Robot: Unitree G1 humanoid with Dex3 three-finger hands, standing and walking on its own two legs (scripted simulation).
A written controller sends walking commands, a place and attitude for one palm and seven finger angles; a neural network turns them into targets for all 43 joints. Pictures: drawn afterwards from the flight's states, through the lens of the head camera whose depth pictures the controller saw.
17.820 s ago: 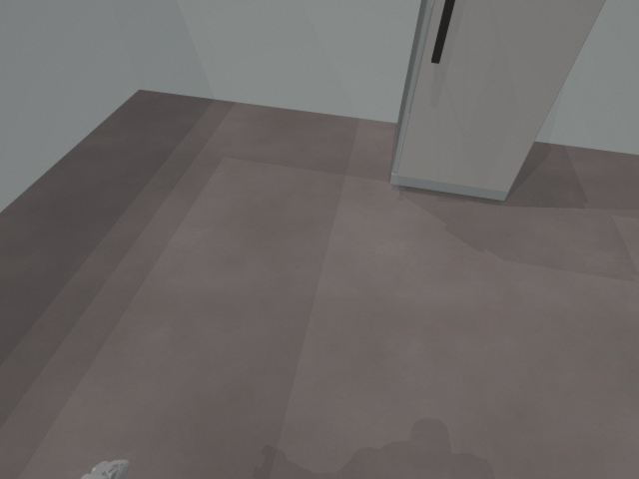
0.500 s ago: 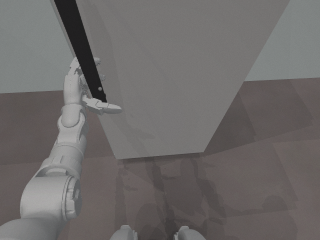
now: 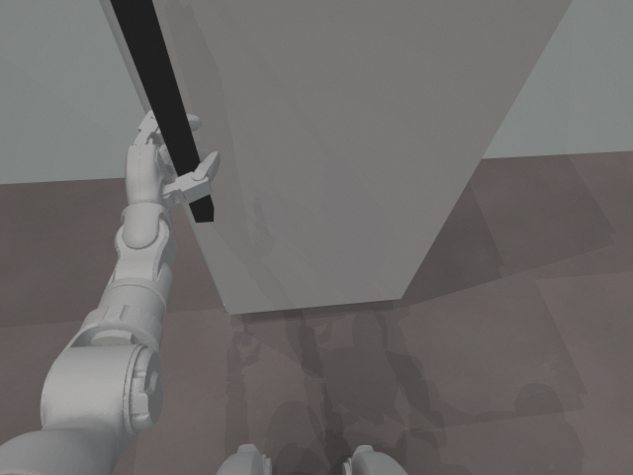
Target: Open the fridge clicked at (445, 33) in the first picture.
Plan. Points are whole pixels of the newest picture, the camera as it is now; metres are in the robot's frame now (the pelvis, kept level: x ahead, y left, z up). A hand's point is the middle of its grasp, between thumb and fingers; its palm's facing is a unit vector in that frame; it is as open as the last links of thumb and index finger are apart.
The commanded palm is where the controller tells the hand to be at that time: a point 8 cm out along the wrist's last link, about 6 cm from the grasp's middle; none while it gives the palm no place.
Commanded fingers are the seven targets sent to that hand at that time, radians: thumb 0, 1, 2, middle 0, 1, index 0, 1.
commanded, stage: grip the handle and tug to test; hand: left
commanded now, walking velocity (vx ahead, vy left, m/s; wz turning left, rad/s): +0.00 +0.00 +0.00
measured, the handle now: (170, 96) +0.53 +0.16 +0.16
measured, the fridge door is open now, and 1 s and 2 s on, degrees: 0 0 0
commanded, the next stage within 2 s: pull the door a little, standing still in 0.84 s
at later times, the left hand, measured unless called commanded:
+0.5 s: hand (198, 172) +0.48 +0.14 +0.09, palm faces +0.08 -1.00 +0.00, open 6.4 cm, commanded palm +0.43 +0.18 +0.09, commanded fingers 0.00 0.90 0.90 -0.45 -1.40 -0.45 -1.40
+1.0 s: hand (199, 175) +0.47 +0.13 +0.09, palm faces +0.07 -1.00 +0.00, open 6.4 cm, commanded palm +0.44 +0.18 +0.09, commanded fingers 0.00 0.90 0.90 -0.45 -1.40 -0.45 -1.40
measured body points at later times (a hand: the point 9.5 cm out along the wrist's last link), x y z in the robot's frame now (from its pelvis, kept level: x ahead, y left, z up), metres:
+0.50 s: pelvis +0.00 +0.00 +0.00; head +0.09 +0.00 +0.44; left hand +0.47 +0.19 +0.09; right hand +0.04 -0.26 -0.12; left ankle +0.02 +0.10 -0.68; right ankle +0.00 -0.11 -0.68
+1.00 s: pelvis +0.06 +0.00 +0.02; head +0.13 +0.00 +0.46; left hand +0.46 +0.19 +0.09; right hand +0.11 -0.26 -0.10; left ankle +0.02 +0.11 -0.68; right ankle +0.00 -0.11 -0.68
